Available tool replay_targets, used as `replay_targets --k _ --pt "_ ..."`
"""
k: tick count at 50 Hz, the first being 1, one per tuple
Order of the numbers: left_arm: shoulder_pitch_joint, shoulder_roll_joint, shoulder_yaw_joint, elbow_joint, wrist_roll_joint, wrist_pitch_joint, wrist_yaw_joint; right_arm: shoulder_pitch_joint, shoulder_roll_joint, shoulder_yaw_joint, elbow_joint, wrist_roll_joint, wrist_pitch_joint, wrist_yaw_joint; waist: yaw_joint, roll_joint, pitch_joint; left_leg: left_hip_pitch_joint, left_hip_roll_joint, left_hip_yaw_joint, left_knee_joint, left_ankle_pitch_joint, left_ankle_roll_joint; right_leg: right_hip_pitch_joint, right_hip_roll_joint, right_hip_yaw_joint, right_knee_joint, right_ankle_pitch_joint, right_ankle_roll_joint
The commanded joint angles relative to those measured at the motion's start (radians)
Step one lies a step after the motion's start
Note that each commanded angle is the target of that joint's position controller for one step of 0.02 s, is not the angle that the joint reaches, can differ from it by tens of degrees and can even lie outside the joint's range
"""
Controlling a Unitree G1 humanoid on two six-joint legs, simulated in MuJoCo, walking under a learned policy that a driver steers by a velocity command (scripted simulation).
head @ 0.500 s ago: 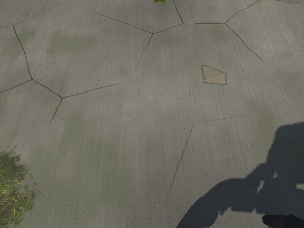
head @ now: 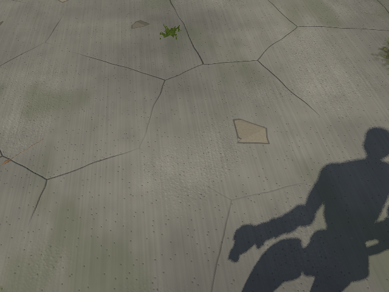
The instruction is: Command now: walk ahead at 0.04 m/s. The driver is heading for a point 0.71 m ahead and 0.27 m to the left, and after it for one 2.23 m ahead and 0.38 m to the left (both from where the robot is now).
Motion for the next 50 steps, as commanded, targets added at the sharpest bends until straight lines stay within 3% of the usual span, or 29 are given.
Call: replay_targets --k 1,3,6,8,10,13,16,18,19,20,21,22,23,25,26,28,29,31,33,34,35,36,37,38,39,40,42,46,50 --pt "0.009 0.126 0.031 -0.027 -0.001 -0.021 -0.001 -0.018 -0.115 -0.021 -0.047 -0.002 -0.004 -0.011 -0.005 -0.119 0.023 -0.009 0.082 -0.095 -0.102 -0.212 -0.017 -0.013 -0.032 0.056 -0.176 -0.191 -0.066" --pt "-0.012 0.097 0.022 -0.016 0.0 -0.038 -0.006 -0.006 -0.107 -0.02 -0.031 0.001 0.004 -0.019 -0.011 -0.113 0.009 0.029 0.088 -0.093 -0.075 -0.133 -0.003 -0.003 -0.022 0.045 -0.175 -0.09 -0.034" --pt "0.009 0.103 0.023 0.012 -0.012 -0.053 -0.008 0.0 -0.101 -0.018 -0.009 0.003 0.002 -0.018 0.0 -0.061 -0.039 0.05 0.089 -0.086 -0.054 0.006 0.004 0.076 -0.014 0.029 -0.127 0.095 -0.032" --pt "0.04 0.119 0.029 0.036 -0.022 -0.049 -0.005 0.008 -0.108 -0.023 0.011 0.016 0.005 -0.018 0.01 -0.042 -0.059 0.043 0.062 -0.058 -0.024 -0.165 0.014 0.088 0.007 0.012 -0.114 -0.081 -0.057" --pt "0.044 0.122 0.032 0.039 -0.029 -0.048 -0.005 0.005 -0.117 -0.03 0.015 0.028 0.005 -0.017 0.013 -0.033 0.013 -0.032 0.062 -0.069 -0.01 -0.39 0.035 0.031 0.001 0.037 -0.122 -0.321 -0.1" --pt "0.059 0.121 0.033 0.041 -0.043 -0.081 -0.01 0.022 -0.105 -0.031 0.02 0.038 -0.034 -0.011 0.01 -0.029 0.083 -0.089 0.086 -0.109 0.017 -0.422 0.067 0.002 -0.038 0.104 -0.125 -0.369 -0.148" --pt "0.054 0.12 0.037 0.037 -0.047 -0.114 -0.024 0.064 -0.113 -0.035 0.033 0.043 -0.074 0.004 -0.004 -0.035 0.046 -0.08 0.094 -0.142 0.048 -0.305 0.095 0.053 -0.049 0.117 -0.057 -0.173 -0.167" --pt "0.057 0.099 0.036 0.023 -0.038 -0.135 -0.032 0.112 -0.147 -0.046 0.051 0.056 -0.082 0.013 0.005 0.06 -0.002 0.011 0.125 -0.24 0.048 -0.096 0.138 0.031 0.016 0.014 0.087 -0.003 -0.127" --pt "0.023 0.088 0.033 0.008 -0.03 -0.148 -0.038 0.18 -0.177 -0.058 0.068 0.06 -0.082 0.015 -0.021 0.124 -0.036 0.158 0.169 -0.351 0.014 0.037 0.18 -0.075 0.064 -0.061 0.208 0.113 -0.086" --pt "-0.055 0.082 0.028 -0.019 -0.024 -0.162 -0.045 0.298 -0.225 -0.076 0.091 0.058 -0.076 0.016 -0.089 0.183 -0.059 0.378 0.249 -0.529 -0.061 0.127 0.253 -0.301 0.101 -0.096 0.383 0.118 -0.045" --pt "-0.151 0.077 0.023 -0.061 -0.031 -0.172 -0.05 0.378 -0.239 -0.08 0.107 0.046 -0.077 0.018 -0.14 0.238 -0.034 0.54 0.383 -0.732 -0.138 0.208 0.336 -0.572 0.112 -0.045 0.596 -0.327 -0.039" --pt "-0.208 0.083 0.023 -0.085 -0.056 -0.173 -0.059 0.382 -0.202 -0.068 0.108 0.039 -0.079 0.015 -0.128 0.147 0.006 0.602 0.425 -0.747 -0.109 0.189 0.335 -0.744 0.05 0.016 0.702 -0.41 -0.054" --pt "-0.257 0.071 0.014 -0.11 -0.062 -0.176 -0.067 0.386 -0.172 -0.059 0.101 0.035 -0.079 0.009 -0.127 0.091 0.017 0.621 0.419 -0.707 -0.106 0.192 0.308 -0.827 0.016 0.025 0.733 -0.394 -0.064" --pt "-0.266 0.067 0.01 -0.131 -0.046 -0.178 -0.079 0.317 -0.146 -0.045 0.069 0.044 -0.062 -0.011 -0.075 0.028 0.054 0.481 0.378 -0.585 -0.169 0.151 0.234 -0.773 -0.041 0.015 0.571 -0.275 -0.055" --pt "-0.244 0.07 0.007 -0.135 -0.042 -0.175 -0.083 0.229 -0.148 -0.043 0.033 0.044 -0.047 -0.023 -0.032 0.037 0.069 0.313 0.337 -0.51 -0.225 0.103 0.2 -0.606 -0.045 0.001 0.394 -0.189 -0.039" --pt "-0.209 0.043 -0.004 -0.121 -0.032 -0.164 -0.089 0.144 -0.205 -0.059 -0.01 0.039 -0.032 -0.039 -0.005 0.112 0.034 -0.002 0.195 -0.315 -0.28 0.032 0.131 -0.146 0.044 -0.075 0.143 0.11 -0.003" --pt "-0.184 0.073 0.007 -0.115 -0.037 -0.156 -0.084 0.166 -0.233 -0.068 -0.011 0.038 -0.034 -0.042 0.009 0.142 0.014 -0.057 0.203 -0.318 -0.312 -0.006 0.124 -0.007 0.073 -0.086 0.119 0.206 0.018" --pt "-0.129 0.133 0.031 -0.105 -0.049 -0.132 -0.061 0.172 -0.236 -0.075 -0.015 0.051 -0.042 -0.044 0.051 0.14 0.024 -0.047 0.208 -0.323 -0.274 -0.03 0.082 0.089 0.068 -0.046 0.051 0.224 0.03" --pt "0.015 0.174 0.058 -0.073 -0.05 -0.119 -0.038 0.177 -0.196 -0.07 -0.022 0.049 -0.043 -0.042 0.132 0.113 -0.033 -0.035 0.172 -0.301 -0.065 0.097 0.026 0.236 0.065 -0.045 0.028 0.124 0.005" --pt "0.142 0.206 0.075 -0.051 -0.046 -0.12 -0.031 0.181 -0.14 -0.056 -0.037 0.034 -0.039 -0.039 0.192 0.058 -0.116 -0.102 0.11 -0.258 0.177 0.072 -0.015 0.393 -0.005 0.013 0.023 0.069 -0.022" --pt "0.252 0.282 0.082 -0.039 -0.031 -0.115 -0.031 0.242 -0.013 -0.025 -0.064 -0.013 -0.036 -0.038 0.167 -0.245 -0.233 -0.213 0.023 -0.186 0.538 -0.364 -0.051 0.526 -0.211 0.276 -0.047 -0.096 -0.077" --pt "0.223 0.311 0.077 -0.047 0.0 -0.122 -0.05 0.375 -0.001 -0.026 -0.099 0.054 -0.049 -0.036 0.074 -0.523 -0.276 -0.412 -0.034 -0.215 0.806 -0.461 -0.044 0.545 -0.381 0.857 -0.36 -0.394 -0.223" --pt "0.111 0.215 0.052 -0.068 -0.017 -0.133 -0.062 0.341 -0.107 -0.051 -0.08 0.083 -0.047 -0.037 0.053 -0.311 -0.132 -0.477 0.052 -0.225 0.924 -0.355 -0.033 0.416 -0.362 0.803 -0.41 -0.579 -0.214" --pt "0.034 0.164 0.042 -0.071 -0.032 -0.135 -0.064 0.255 -0.135 -0.059 -0.098 0.075 -0.042 -0.033 0.048 -0.215 -0.03 -0.492 0.1 -0.179 0.916 -0.246 -0.012 0.299 -0.327 0.6 -0.39 -0.494 -0.185" --pt "-0.03 0.145 0.038 -0.07 -0.022 -0.136 -0.066 0.223 -0.129 -0.063 -0.092 0.06 -0.033 -0.034 0.026 -0.121 -0.004 -0.425 0.148 -0.173 0.873 -0.164 -0.008 0.19 -0.27 0.426 -0.371 -0.305 -0.165" --pt "-0.062 0.122 0.035 -0.062 -0.008 -0.136 -0.064 0.212 -0.13 -0.071 -0.095 0.05 -0.026 -0.031 0.008 -0.124 0.003 -0.38 0.175 -0.185 0.807 -0.123 -0.006 0.134 -0.223 0.299 -0.37 -0.189 -0.158" --pt "-0.065 0.109 0.035 -0.043 -0.006 -0.145 -0.054 0.195 -0.117 -0.076 -0.107 0.048 -0.009 -0.019 0.001 -0.145 -0.005 -0.324 0.193 -0.17 0.748 -0.081 -0.013 0.11 -0.193 0.157 -0.401 -0.056 -0.163" --pt "-0.002 0.152 0.054 -0.007 -0.009 -0.15 -0.037 0.097 -0.096 -0.074 -0.165 0.039 0.005 -0.015 0.015 -0.046 0.016 -0.435 0.197 -0.186 0.608 0.001 -0.035 0.184 -0.24 0.06 -0.444 0.052 -0.216" --pt "0.005 0.183 0.065 -0.001 -0.014 -0.135 -0.027 0.006 -0.093 -0.068 -0.202 0.038 0.0 0.009 0.037 -0.048 0.042 -0.436 0.193 -0.135 0.409 0.139 -0.051 0.222 -0.234 -0.074 -0.464 0.101 -0.208"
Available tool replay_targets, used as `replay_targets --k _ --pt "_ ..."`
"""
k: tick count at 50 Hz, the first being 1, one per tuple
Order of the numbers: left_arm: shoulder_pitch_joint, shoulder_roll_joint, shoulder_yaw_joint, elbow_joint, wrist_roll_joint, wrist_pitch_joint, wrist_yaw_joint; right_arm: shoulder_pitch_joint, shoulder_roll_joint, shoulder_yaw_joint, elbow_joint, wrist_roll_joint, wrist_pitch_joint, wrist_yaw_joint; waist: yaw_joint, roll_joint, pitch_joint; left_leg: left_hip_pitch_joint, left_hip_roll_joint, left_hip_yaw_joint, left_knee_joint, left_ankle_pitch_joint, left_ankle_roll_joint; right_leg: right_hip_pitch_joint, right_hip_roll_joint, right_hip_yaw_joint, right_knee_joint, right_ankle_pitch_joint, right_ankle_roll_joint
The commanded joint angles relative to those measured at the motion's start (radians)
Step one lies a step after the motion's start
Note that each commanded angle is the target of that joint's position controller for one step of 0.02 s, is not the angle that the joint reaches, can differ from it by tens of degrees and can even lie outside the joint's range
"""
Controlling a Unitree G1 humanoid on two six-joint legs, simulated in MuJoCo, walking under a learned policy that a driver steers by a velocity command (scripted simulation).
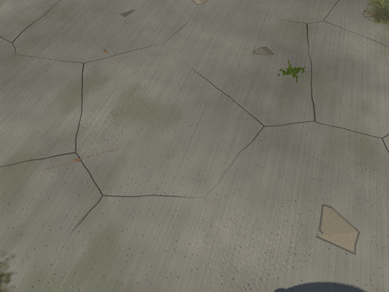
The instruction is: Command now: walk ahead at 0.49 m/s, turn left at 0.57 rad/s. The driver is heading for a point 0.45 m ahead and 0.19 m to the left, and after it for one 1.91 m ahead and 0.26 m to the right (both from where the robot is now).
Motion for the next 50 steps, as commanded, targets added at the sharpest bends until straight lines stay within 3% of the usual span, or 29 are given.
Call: replay_targets --k 1,3,6,8,9,10,11,12,13,14,15,16,18,21,26,29,33,35,36,37,38,39,40,41,42,44,47,50 --pt "-0.091 0.17 0.039 -0.079 -0.006 -0.009 0.011 -0.066 -0.018 0.006 -0.08 -0.003 -0.011 0.021 -0.022 -0.078 0.062 -0.031 0.036 0.007 -0.131 0.101 -0.007 -0.02 -0.298 0.111 -0.173 0.082 -0.156" --pt "-0.083 0.179 0.042 -0.074 -0.009 0.004 0.015 -0.129 -0.007 0.013 -0.109 -0.009 -0.013 0.034 -0.004 -0.065 0.095 0.01 0.025 0.051 -0.232 0.117 0.002 -0.017 -0.281 0.036 -0.137 0.192 -0.138" --pt "-0.07 0.212 0.053 -0.066 -0.027 0.029 0.017 -0.15 -0.027 0.004 -0.147 -0.011 -0.009 0.05 -0.01 -0.097 0.07 0.092 -0.013 0.107 -0.305 0.047 0.028 0.039 -0.29 -0.013 -0.022 0.43 -0.109" --pt "-0.093 0.236 0.062 -0.077 -0.048 0.045 0.019 -0.057 -0.072 -0.02 -0.142 -0.014 -0.004 0.052 -0.07 -0.124 -0.004 0.227 -0.082 0.154 -0.344 -0.025 0.068 0.067 -0.281 -0.033 0.161 0.707 -0.081" --pt "-0.109 0.226 0.059 -0.085 -0.057 0.052 0.017 0.075 -0.115 -0.046 -0.109 -0.013 -0.004 0.046 -0.142 -0.098 -0.073 0.393 -0.133 0.171 -0.423 0.045 0.099 0.039 -0.243 -0.056 0.344 0.733 -0.05" --pt "-0.072 0.192 0.046 -0.087 -0.038 0.048 0.013 0.197 -0.187 -0.077 -0.079 -0.014 0.003 0.023 -0.193 -0.018 -0.147 0.632 -0.117 0.095 -0.471 0.248 0.139 -0.119 -0.19 -0.068 0.6 0.528 0.015" --pt "-0.002 0.052 0.005 -0.128 0.04 0.04 0.003 0.183 -0.302 -0.089 -0.089 -0.013 0.014 -0.002 -0.078 0.278 -0.214 0.898 0.137 -0.26 -0.37 0.723 0.247 -0.472 -0.053 -0.046 0.96 -0.445 0.081" --pt "0.053 0.101 -0.001 -0.133 0.012 0.023 -0.006 0.161 -0.292 -0.074 -0.157 -0.031 -0.003 0.013 -0.095 0.214 -0.472 1.003 0.308 -0.658 -0.502 0.497 0.439 -0.586 0.027 0.2 1.183 -0.564 0.093" --pt "-0.083 0.174 0.02 -0.152 -0.031 0.021 -0.005 0.145 -0.223 -0.058 -0.163 -0.028 -0.012 0.026 -0.148 0.047 -0.411 0.945 0.254 -0.568 -0.573 0.377 0.388 -0.639 -0.014 0.262 1.193 -0.447 0.074" --pt "-0.143 0.161 0.015 -0.18 -0.036 0.022 0.005 0.09 -0.188 -0.048 -0.154 -0.012 -0.02 0.025 -0.123 0.022 -0.273 0.82 0.205 -0.453 -0.593 0.273 0.337 -0.684 -0.041 0.243 1.121 -0.34 0.058" --pt "-0.148 0.157 0.015 -0.165 -0.015 0.029 0.021 0.035 -0.158 -0.039 -0.158 -0.005 -0.021 0.018 -0.091 -0.029 -0.195 0.689 0.163 -0.388 -0.609 0.23 0.294 -0.657 -0.081 0.252 1.054 -0.266 0.059" --pt "-0.142 0.172 0.022 -0.168 -0.004 0.041 0.03 -0.007 -0.138 -0.032 -0.166 -0.011 -0.017 0.011 -0.059 -0.009 -0.159 0.574 0.135 -0.344 -0.629 0.242 0.276 -0.594 -0.097 0.262 0.996 -0.225 0.056" --pt "-0.117 0.166 0.024 -0.17 0.001 0.062 0.031 -0.03 -0.138 -0.031 -0.181 -0.034 -0.015 0.003 -0.027 0.024 -0.153 0.46 0.106 -0.302 -0.648 0.309 0.271 -0.507 -0.083 0.256 0.94 -0.191 0.055" --pt "-0.132 0.132 0.015 -0.18 0.01 0.074 0.036 -0.01 -0.161 -0.039 -0.179 -0.026 -0.012 -0.014 -0.029 0.018 -0.168 0.437 0.078 -0.263 -0.634 0.369 0.269 -0.506 -0.054 0.255 0.823 -0.148 0.08" --pt "-0.224 0.124 0.01 -0.213 0.0 0.089 0.036 -0.007 -0.16 -0.038 -0.19 -0.014 0.023 -0.04 -0.06 0.059 -0.137 0.427 0.033 -0.319 -0.643 0.012 0.222 -0.521 -0.025 0.284 0.635 -0.051 0.105" --pt "-0.26 0.124 0.01 -0.229 -0.005 0.08 0.031 0.001 -0.161 -0.039 -0.192 -0.018 0.034 -0.043 -0.078 0.092 -0.111 0.429 0.024 -0.367 -0.633 -0.062 0.214 -0.492 -0.005 0.294 0.535 -0.058 0.103" --pt "-0.259 0.131 0.014 -0.24 -0.012 0.058 0.017 0.007 -0.158 -0.038 -0.201 -0.014 0.047 -0.038 -0.085 0.118 -0.128 0.488 0.027 -0.438 -0.563 0.102 0.21 -0.408 0.025 0.291 0.403 -0.12 0.082" --pt "-0.209 0.133 0.02 -0.23 -0.015 0.049 0.007 -0.017 -0.151 -0.035 -0.211 -0.003 0.055 -0.039 -0.048 0.119 -0.134 0.493 -0.001 -0.453 -0.512 0.176 0.181 -0.299 0.028 0.273 0.223 -0.043 0.057" --pt "-0.172 0.153 0.03 -0.22 -0.011 0.046 0.004 -0.022 -0.138 -0.031 -0.218 0.003 0.059 -0.042 -0.031 0.099 -0.137 0.448 -0.038 -0.431 -0.471 0.119 0.143 -0.193 -0.017 0.281 0.113 0.079 0.036" --pt "-0.16 0.216 0.045 -0.228 0.004 0.052 0.008 0.023 -0.087 -0.017 -0.222 -0.005 0.061 -0.041 -0.059 -0.054 -0.171 0.339 -0.118 -0.329 -0.312 -0.164 0.086 -0.058 -0.208 0.424 0.09 0.2 -0.036" --pt "-0.172 0.279 0.059 -0.217 0.033 0.068 0.01 0.038 -0.094 -0.021 -0.254 0.004 0.053 -0.037 -0.103 -0.354 -0.111 0.107 -0.276 -0.123 -0.141 -0.503 0.022 -0.018 -0.376 0.651 0.064 0.436 -0.211" --pt "-0.187 0.211 0.048 -0.243 0.028 0.068 0.012 0.054 -0.189 -0.048 -0.231 -0.018 0.042 -0.032 -0.076 -0.279 -0.12 0.061 -0.207 -0.114 0.098 -0.532 -0.031 -0.026 -0.435 0.678 0.077 0.494 -0.278" --pt "-0.211 0.164 0.035 -0.259 0.02 0.07 0.018 0.059 -0.214 -0.061 -0.208 -0.009 0.044 -0.029 -0.079 -0.196 -0.119 0.064 -0.184 -0.108 0.186 -0.466 -0.051 -0.038 -0.384 0.572 0.103 0.491 -0.246" --pt "-0.24 0.143 0.03 -0.265 0.01 0.074 0.021 0.072 -0.191 -0.06 -0.184 -0.005 0.056 -0.032 -0.091 -0.151 -0.1 0.062 -0.17 -0.091 0.226 -0.415 -0.072 -0.047 -0.315 0.478 0.12 0.455 -0.199" --pt "-0.248 0.135 0.027 -0.267 -0.004 0.078 0.024 0.068 -0.167 -0.054 -0.183 -0.007 0.067 -0.033 -0.085 -0.148 -0.084 0.038 -0.16 -0.081 0.264 -0.367 -0.088 -0.043 -0.291 0.431 0.124 0.442 -0.182" --pt "-0.238 0.144 0.027 -0.265 0.0 0.09 0.029 0.041 -0.111 -0.036 -0.196 0.003 0.077 -0.025 -0.071 -0.168 -0.062 0.051 -0.145 -0.02 0.223 -0.311 -0.105 -0.062 -0.245 0.336 0.1 0.431 -0.178" --pt "-0.203 0.172 0.039 -0.258 0.005 0.106 0.034 -0.035 -0.083 -0.022 -0.236 0.004 0.074 -0.019 -0.028 -0.215 -0.08 0.073 -0.104 0.025 0.063 -0.29 -0.116 -0.002 -0.261 0.291 0.092 0.412 -0.197" --pt "-0.212 0.211 0.054 -0.259 -0.004 0.112 0.026 -0.052 -0.076 -0.014 -0.253 -0.002 0.073 -0.005 -0.019 -0.233 -0.1 0.2 -0.077 0.067 -0.098 -0.286 -0.097 -0.031 -0.288 0.247 0.091 0.404 -0.199"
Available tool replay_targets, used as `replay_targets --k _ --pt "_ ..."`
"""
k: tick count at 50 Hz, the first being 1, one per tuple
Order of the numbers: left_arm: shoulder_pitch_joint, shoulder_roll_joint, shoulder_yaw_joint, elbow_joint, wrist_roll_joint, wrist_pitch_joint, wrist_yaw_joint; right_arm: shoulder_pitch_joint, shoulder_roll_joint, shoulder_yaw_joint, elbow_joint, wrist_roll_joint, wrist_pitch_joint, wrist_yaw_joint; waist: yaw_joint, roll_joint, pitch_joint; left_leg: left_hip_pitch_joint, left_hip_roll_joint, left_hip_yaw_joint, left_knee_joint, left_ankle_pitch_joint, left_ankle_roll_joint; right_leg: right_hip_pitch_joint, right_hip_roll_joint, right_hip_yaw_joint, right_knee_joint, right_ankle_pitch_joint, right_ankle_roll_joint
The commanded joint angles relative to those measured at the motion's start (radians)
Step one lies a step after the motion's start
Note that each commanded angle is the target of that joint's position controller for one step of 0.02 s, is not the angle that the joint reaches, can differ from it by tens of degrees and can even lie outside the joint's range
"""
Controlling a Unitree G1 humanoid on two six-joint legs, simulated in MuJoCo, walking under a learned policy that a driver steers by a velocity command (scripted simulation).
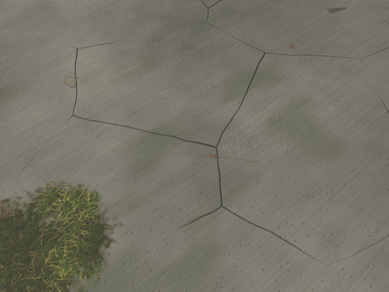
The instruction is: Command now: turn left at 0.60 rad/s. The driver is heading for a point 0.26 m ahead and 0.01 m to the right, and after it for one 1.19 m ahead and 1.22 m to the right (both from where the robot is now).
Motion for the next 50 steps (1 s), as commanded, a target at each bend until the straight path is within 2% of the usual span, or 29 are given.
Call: replay_targets --k 1,4,5,6,7,8,9,10,12,13,14,17,18,20,22,24,26,29,30,31,32,33,34,36,38,40,43,48,50 --pt "-0.018 0.214 0.062 -0.059 -0.01 -0.005 -0.003 -0.059 -0.054 -0.006 -0.109 -0.002 -0.016 0.013 0.031 -0.229 -0.149 0.041 0.016 0.062 -0.143 0.01 0.014 0.156 -0.236 0.121 -0.098 0.417 -0.217" --pt "-0.02 0.226 0.067 -0.051 -0.032 -0.01 -0.012 -0.03 -0.069 -0.017 -0.106 0.0 -0.01 0.025 0.011 -0.226 -0.14 0.127 0.006 0.093 -0.317 0.075 0.057 0.147 -0.254 0.105 -0.057 0.359 -0.19" --pt "-0.031 0.223 0.067 -0.049 -0.042 -0.011 -0.012 0.005 -0.067 -0.021 -0.093 0.0 -0.01 0.028 -0.015 -0.213 -0.141 0.198 -0.01 0.113 -0.43 0.158 0.084 0.122 -0.244 0.079 -0.015 0.324 -0.162" --pt "0.0 0.195 0.06 -0.034 -0.045 -0.014 -0.014 0.045 -0.081 -0.031 -0.077 -0.002 -0.01 0.023 -0.028 -0.174 -0.149 0.308 -0.029 0.103 -0.524 0.241 0.117 0.061 -0.216 0.038 0.058 0.251 -0.111" --pt "0.048 0.148 0.049 -0.022 -0.022 -0.016 -0.02 0.087 -0.145 -0.052 -0.075 -0.001 -0.015 0.012 -0.028 0.0 -0.168 0.481 0.072 -0.064 -0.581 0.488 0.169 -0.101 -0.146 -0.054 0.25 0.057 -0.022" --pt "0.033 0.082 0.021 -0.074 0.037 -0.018 -0.025 0.083 -0.258 -0.067 -0.109 -0.012 -0.022 -0.004 0.005 0.318 -0.163 0.588 0.34 -0.433 -0.552 0.875 0.331 -0.401 -0.004 -0.087 0.562 -0.467 0.075" --pt "-0.072 0.137 0.037 -0.102 0.01 -0.025 -0.014 0.119 -0.225 -0.057 -0.108 -0.051 -0.047 0.009 -0.095 0.235 -0.241 0.504 0.399 -0.502 -0.597 0.781 0.469 -0.433 0.035 0.08 0.722 -0.488 0.076" --pt "-0.099 0.167 0.047 -0.103 -0.013 -0.022 -0.008 0.082 -0.196 -0.045 -0.096 -0.051 -0.066 0.012 -0.073 0.153 -0.184 0.472 0.334 -0.413 -0.613 0.67 0.429 -0.448 0.014 0.109 0.768 -0.406 0.062" --pt "-0.057 0.173 0.054 -0.065 -0.008 -0.012 0.004 -0.019 -0.123 -0.02 -0.093 -0.016 -0.07 0.0 -0.027 0.094 -0.145 0.422 0.246 -0.293 -0.607 0.572 0.328 -0.432 -0.013 0.116 0.721 -0.255 0.057" --pt "-0.031 0.17 0.055 -0.057 -0.003 -0.008 0.004 -0.048 -0.112 -0.011 -0.093 -0.013 -0.068 -0.007 -0.008 0.101 -0.147 0.383 0.222 -0.257 -0.607 0.615 0.32 -0.385 -0.002 0.106 0.725 -0.2 0.067" --pt "-0.011 0.16 0.053 -0.049 -0.004 -0.008 0.0 -0.055 -0.102 -0.003 -0.092 -0.02 -0.065 -0.012 0.001 0.107 -0.161 0.362 0.207 -0.234 -0.61 0.636 0.319 -0.341 0.01 0.095 0.731 -0.16 0.074" --pt "-0.003 0.124 0.038 -0.044 -0.014 -0.006 -0.006 -0.05 -0.085 0.006 -0.074 -0.03 -0.067 -0.02 -0.004 0.102 -0.165 0.371 0.185 -0.204 -0.616 0.588 0.318 -0.295 0.012 0.088 0.59 -0.112 0.085" --pt "-0.007 0.114 0.031 -0.046 -0.013 -0.006 -0.01 -0.03 -0.085 0.006 -0.063 -0.026 -0.066 -0.021 -0.016 0.103 -0.173 0.38 0.178 -0.212 -0.636 0.435 0.317 -0.279 0.008 0.082 0.519 -0.098 0.083" --pt "-0.037 0.114 0.025 -0.058 -0.018 -0.013 -0.023 0.009 -0.108 0.0 -0.043 -0.02 -0.067 -0.018 -0.053 0.14 -0.135 0.364 0.183 -0.275 -0.704 0.053 0.326 -0.269 0.015 0.065 0.413 -0.098 0.07" --pt "-0.044 0.129 0.024 -0.061 -0.029 -0.026 -0.035 0.015 -0.114 0.003 -0.026 -0.026 -0.074 -0.01 -0.065 0.158 -0.084 0.351 0.212 -0.318 -0.747 -0.087 0.328 -0.261 0.009 0.056 0.329 -0.119 0.047" --pt "-0.049 0.134 0.021 -0.062 -0.034 -0.041 -0.044 0.032 -0.127 0.001 -0.007 -0.026 -0.086 -0.003 -0.079 0.131 -0.051 0.345 0.234 -0.328 -0.759 -0.125 0.328 -0.249 0.007 0.046 0.275 -0.138 0.017" --pt "-0.053 0.114 0.011 -0.062 -0.029 -0.053 -0.047 0.028 -0.115 0.007 0.011 -0.03 -0.094 0.001 -0.078 0.096 -0.022 0.335 0.23 -0.297 -0.738 -0.039 0.325 -0.213 0.013 0.041 0.22 -0.151 -0.006" --pt "0.018 0.097 0.004 -0.046 -0.019 -0.061 -0.051 -0.025 -0.102 0.015 0.02 -0.023 -0.091 0.002 -0.012 0.067 -0.061 0.287 0.195 -0.201 -0.638 0.195 0.291 -0.027 0.052 0.001 0.053 -0.017 -0.034" --pt "0.046 0.116 0.008 -0.044 -0.014 -0.059 -0.051 -0.03 -0.089 0.018 0.02 -0.022 -0.09 -0.001 0.004 0.056 -0.087 0.276 0.169 -0.168 -0.583 0.257 0.259 0.038 0.056 0.016 0.012 0.04 -0.043" --pt "0.069 0.164 0.018 -0.054 -0.012 -0.056 -0.046 -0.026 -0.065 0.025 0.016 -0.032 -0.091 -0.006 0.003 -0.008 -0.113 0.246 0.119 -0.109 -0.476 0.257 0.2 0.1 -0.018 0.122 -0.011 0.214 -0.068" --pt "0.078 0.257 0.037 -0.071 -0.016 -0.05 -0.04 -0.012 -0.029 0.032 -0.014 -0.059 -0.098 -0.012 -0.041 -0.204 -0.137 0.122 -0.024 0.035 -0.28 0.11 0.111 0.171 -0.157 0.338 -0.027 0.395 -0.164" --pt "0.133 0.246 0.04 -0.065 -0.018 -0.046 -0.042 -0.059 -0.051 0.028 -0.03 -0.058 -0.101 -0.021 0.018 -0.289 -0.134 -0.013 -0.069 0.038 -0.142 -0.151 0.06 0.209 -0.267 0.53 -0.097 0.387 -0.31" --pt "0.178 0.22 0.033 -0.058 -0.015 -0.051 -0.043 -0.085 -0.091 0.015 -0.039 -0.037 -0.098 -0.022 0.049 -0.254 -0.11 -0.127 -0.058 -0.001 0.017 -0.28 0.042 0.254 -0.294 0.582 -0.132 0.371 -0.353" --pt "0.139 0.222 0.037 -0.069 -0.02 -0.056 -0.036 -0.064 -0.087 0.006 -0.019 -0.024 -0.088 -0.019 0.022 -0.15 -0.097 -0.198 -0.015 -0.04 0.126 -0.184 0.032 0.266 -0.238 0.493 -0.102 0.403 -0.295" --pt "0.077 0.214 0.035 -0.094 -0.026 -0.041 -0.021 -0.069 -0.071 0.006 -0.014 -0.028 -0.082 -0.02 -0.002 -0.113 -0.113 -0.146 0.003 -0.046 0.073 -0.071 0.016 0.219 -0.184 0.408 -0.094 0.512 -0.252" --pt "0.061 0.214 0.039 -0.104 -0.024 -0.02 -0.01 -0.058 -0.04 0.014 -0.002 -0.025 -0.081 -0.02 -0.01 -0.136 -0.137 -0.072 -0.02 -0.02 -0.008 -0.004 -0.004 0.179 -0.136 0.355 -0.084 0.563 -0.239" --pt "0.063 0.222 0.047 -0.112 -0.032 0.001 0.0 -0.086 -0.028 0.019 0.001 -0.021 -0.082 -0.017 0.002 -0.149 -0.149 0.008 -0.04 -0.02 -0.154 0.06 -0.013 0.14 -0.109 0.353 -0.063 0.515 -0.226" --pt "0.041 0.232 0.054 -0.131 -0.036 0.023 -0.004 -0.101 -0.059 0.008 -0.003 -0.011 -0.097 -0.001 0.008 -0.191 -0.146 0.118 -0.063 -0.034 -0.344 0.097 0.007 0.105 -0.102 0.459 -0.025 0.429 -0.207" --pt "0.0 0.219 0.05 -0.146 -0.045 0.026 -0.001 -0.056 -0.068 -0.002 0.01 -0.012 -0.11 0.005 -0.03 -0.192 -0.143 0.217 -0.059 -0.026 -0.539 0.225 0.033 0.087 -0.069 0.493 0.017 0.336 -0.165"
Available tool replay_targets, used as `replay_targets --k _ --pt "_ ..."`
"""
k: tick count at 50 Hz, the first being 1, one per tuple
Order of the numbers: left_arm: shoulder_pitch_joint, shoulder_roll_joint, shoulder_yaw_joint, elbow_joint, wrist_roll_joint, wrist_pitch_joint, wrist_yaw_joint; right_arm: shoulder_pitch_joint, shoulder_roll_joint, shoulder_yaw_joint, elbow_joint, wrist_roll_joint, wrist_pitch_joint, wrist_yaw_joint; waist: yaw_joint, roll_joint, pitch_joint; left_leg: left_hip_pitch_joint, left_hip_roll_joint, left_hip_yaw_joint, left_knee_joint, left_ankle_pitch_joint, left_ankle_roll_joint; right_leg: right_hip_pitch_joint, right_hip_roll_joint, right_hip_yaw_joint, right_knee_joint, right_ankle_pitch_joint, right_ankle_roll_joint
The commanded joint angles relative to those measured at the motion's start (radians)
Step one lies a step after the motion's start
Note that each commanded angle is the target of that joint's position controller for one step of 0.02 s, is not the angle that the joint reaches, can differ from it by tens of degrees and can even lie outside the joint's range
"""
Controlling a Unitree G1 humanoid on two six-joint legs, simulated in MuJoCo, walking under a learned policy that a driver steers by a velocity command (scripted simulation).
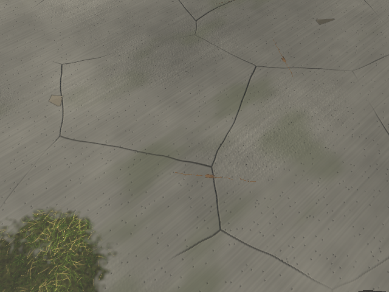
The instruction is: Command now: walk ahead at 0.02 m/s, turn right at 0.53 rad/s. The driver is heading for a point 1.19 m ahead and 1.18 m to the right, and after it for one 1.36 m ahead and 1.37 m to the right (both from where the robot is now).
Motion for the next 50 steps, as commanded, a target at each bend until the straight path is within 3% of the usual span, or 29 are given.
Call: replay_targets --k 1,2,3,4,5,6,7,10,15,19,21,22,23,24,25,26,27,28,29,32,36,41,44,46,47,48,49,50 --pt "-0.071 0.13 0.033 -0.091 -0.007 -0.01 0.007 0.058 -0.125 -0.047 -0.051 -0.006 -0.031 0.001 -0.06 -0.139 -0.135 0.19 0.033 0.004 -0.238 0.211 0.046 0.03 -0.16 0.246 -0.008 0.293 -0.098" --pt "-0.027 0.077 0.017 -0.095 0.015 -0.014 0.005 0.094 -0.193 -0.062 -0.061 -0.023 -0.03 -0.008 -0.044 0.016 -0.191 0.332 0.233 -0.165 -0.245 0.345 0.121 -0.074 -0.09 0.16 0.159 0.035 -0.042" --pt "0.012 0.058 0.012 -0.12 0.013 -0.021 0.005 0.081 -0.244 -0.071 -0.048 -0.048 -0.021 -0.006 0.002 0.283 -0.146 0.362 0.41 -0.424 -0.262 0.52 0.293 -0.297 0.062 -0.006 0.336 -0.385 0.018" --pt "0.053 0.144 0.037 -0.094 0.022 -0.025 0.006 0.078 -0.184 -0.058 -0.062 -0.045 -0.023 -0.005 -0.015 0.225 -0.153 0.336 0.468 -0.457 -0.265 0.5 0.374 -0.325 -0.008 -0.016 0.561 -0.413 0.064" --pt "0.045 0.186 0.056 -0.072 0.008 -0.022 0.003 0.041 -0.132 -0.041 -0.07 -0.038 -0.026 -0.008 -0.01 0.157 -0.125 0.299 0.411 -0.341 -0.253 0.466 0.349 -0.335 -0.032 -0.025 0.649 -0.339 0.078" --pt "0.048 0.176 0.06 -0.055 0.005 -0.012 0.004 0.003 -0.113 -0.035 -0.074 -0.03 -0.024 -0.011 0.002 0.121 -0.11 0.278 0.343 -0.238 -0.246 0.407 0.304 -0.335 -0.049 -0.043 0.677 -0.276 0.096" --pt "0.037 0.16 0.057 -0.056 0.005 -0.003 0.005 -0.016 -0.105 -0.032 -0.074 -0.018 -0.021 -0.015 -0.006 0.125 -0.094 0.268 0.316 -0.184 -0.248 0.392 0.288 -0.351 -0.059 -0.055 0.693 -0.221 0.11" --pt "-0.016 0.095 0.036 -0.087 -0.003 0.004 -0.006 0.013 -0.115 -0.033 -0.059 -0.026 -0.006 -0.031 -0.038 0.16 -0.09 0.271 0.28 -0.066 -0.268 0.447 0.302 -0.341 -0.071 -0.126 0.628 -0.147 0.134" --pt "-0.076 0.061 0.015 -0.131 0.008 0.003 -0.027 0.021 -0.167 -0.053 -0.047 -0.019 0.01 -0.029 -0.069 0.168 -0.127 0.303 0.33 0.003 -0.265 0.47 0.319 -0.244 -0.118 -0.178 0.392 -0.131 0.12" --pt "-0.055 0.081 0.023 -0.141 0.005 0.012 -0.041 0.015 -0.192 -0.062 -0.037 0.002 0.011 -0.012 -0.059 0.181 -0.123 0.28 0.354 0.039 -0.233 0.45 0.295 -0.138 -0.107 -0.229 0.218 -0.091 0.078" --pt "-0.004 0.078 0.031 -0.129 0.005 0.016 -0.048 -0.002 -0.193 -0.063 -0.031 0.022 0.01 -0.009 -0.019 0.164 -0.124 0.249 0.342 0.079 -0.159 0.391 0.245 -0.033 -0.081 -0.263 0.035 0.031 0.033" --pt "0.035 0.096 0.042 -0.116 0.009 0.016 -0.042 0.033 -0.165 -0.056 -0.014 0.025 0.007 -0.007 -0.008 0.123 -0.131 0.191 0.306 0.122 -0.078 0.3 0.189 0.07 -0.059 -0.25 -0.059 0.119 0.001" --pt "0.075 0.17 0.066 -0.117 0.007 0.011 -0.03 0.078 -0.115 -0.044 -0.005 -0.003 0.005 -0.003 -0.014 -0.064 -0.14 0.018 0.226 0.216 0.134 0.081 0.097 0.231 -0.172 -0.067 -0.12 0.398 -0.056" --pt "0.064 0.285 0.082 -0.155 0.027 -0.001 -0.021 0.032 -0.069 -0.021 -0.07 -0.05 0.005 -0.007 -0.023 -0.334 -0.129 -0.284 0.066 0.222 0.4 -0.39 0.005 0.295 -0.444 0.333 -0.137 0.652 -0.26" --pt "0.095 0.23 0.069 -0.153 0.055 -0.027 -0.032 -0.053 -0.119 -0.037 -0.08 -0.032 0.004 -0.017 0.057 -0.207 -0.19 -0.297 0.052 0.053 0.576 -0.427 0.005 0.241 -0.468 0.359 -0.169 0.589 -0.353" --pt "0.057 0.199 0.055 -0.141 0.054 -0.045 -0.033 -0.052 -0.137 -0.044 -0.078 -0.009 0.008 -0.019 0.022 -0.164 -0.149 -0.306 0.073 0.024 0.619 -0.345 0.02 0.204 -0.414 0.264 -0.174 0.516 -0.31" --pt "0.003 0.174 0.051 -0.138 0.034 -0.051 -0.028 -0.026 -0.141 -0.049 -0.058 -0.008 0.012 -0.025 -0.009 -0.121 -0.119 -0.304 0.089 0.016 0.595 -0.254 0.025 0.178 -0.351 0.193 -0.169 0.439 -0.251" --pt "-0.037 0.151 0.041 -0.142 0.017 -0.048 -0.022 -0.018 -0.151 -0.053 -0.048 -0.017 0.014 -0.03 -0.024 -0.109 -0.106 -0.301 0.095 0.011 0.562 -0.19 0.021 0.164 -0.319 0.161 -0.164 0.43 -0.215" --pt "-0.057 0.144 0.034 -0.146 0.015 -0.044 -0.015 -0.006 -0.149 -0.055 -0.04 -0.022 0.015 -0.03 -0.038 -0.118 -0.113 -0.255 0.081 0.019 0.567 -0.14 0.012 0.129 -0.293 0.133 -0.162 0.478 -0.206" --pt "-0.049 0.141 0.03 -0.146 0.023 -0.038 -0.003 0.014 -0.117 -0.045 -0.028 -0.012 0.012 -0.022 -0.043 -0.115 -0.146 -0.21 0.051 0.026 0.502 -0.07 -0.009 0.139 -0.262 0.115 -0.156 0.502 -0.211" --pt "-0.028 0.163 0.039 -0.137 0.018 -0.028 0.005 -0.034 -0.096 -0.034 -0.041 -0.01 0.009 -0.019 -0.017 -0.127 -0.134 -0.181 0.032 0.007 0.301 -0.059 -0.021 0.153 -0.249 0.172 -0.14 0.396 -0.209" --pt "-0.043 0.174 0.045 -0.14 0.018 -0.017 -0.004 -0.044 -0.104 -0.036 -0.046 0.0 -0.005 -0.005 -0.008 -0.15 -0.12 -0.076 0.003 -0.008 0.147 -0.097 -0.006 0.097 -0.238 0.277 -0.12 0.345 -0.212" --pt "-0.061 0.17 0.046 -0.141 0.01 -0.011 -0.008 -0.025 -0.108 -0.039 -0.046 0.004 -0.018 0.006 -0.015 -0.16 -0.134 -0.016 -0.008 -0.011 0.035 -0.095 0.012 0.116 -0.225 0.339 -0.085 0.416 -0.2" --pt "-0.096 0.161 0.044 -0.147 -0.004 -0.005 -0.005 0.03 -0.107 -0.045 -0.03 0.003 -0.027 0.013 -0.055 -0.151 -0.145 0.097 -0.006 0.007 -0.16 0.038 0.035 0.093 -0.186 0.343 -0.043 0.397 -0.158" --pt "-0.091 0.141 0.038 -0.148 -0.007 -0.004 -0.001 0.059 -0.128 -0.053 -0.02 -0.004 -0.029 0.01 -0.062 -0.122 -0.153 0.203 0.049 -0.015 -0.243 0.166 0.06 0.029 -0.148 0.317 -0.004 0.285 -0.114" --pt "-0.032 0.088 0.024 -0.143 0.009 -0.005 -0.003 0.067 -0.191 -0.065 -0.032 -0.02 -0.024 0.003 -0.028 0.066 -0.187 0.329 0.247 -0.186 -0.262 0.305 0.137 -0.091 -0.055 0.196 0.176 -0.025 -0.051" --pt "-0.015 0.11 0.033 -0.162 0.002 -0.012 -0.001 0.05 -0.238 -0.072 -0.024 -0.046 -0.017 0.005 -0.001 0.289 -0.112 0.306 0.411 -0.404 -0.283 0.488 0.315 -0.3 0.094 0.006 0.361 -0.379 0.014" --pt "0.014 0.191 0.059 -0.14 0.018 -0.018 0.001 0.027 -0.185 -0.06 -0.044 -0.041 -0.02 0.002 -0.01 0.208 -0.108 0.265 0.467 -0.408 -0.281 0.481 0.381 -0.321 0.01 -0.003 0.579 -0.376 0.061"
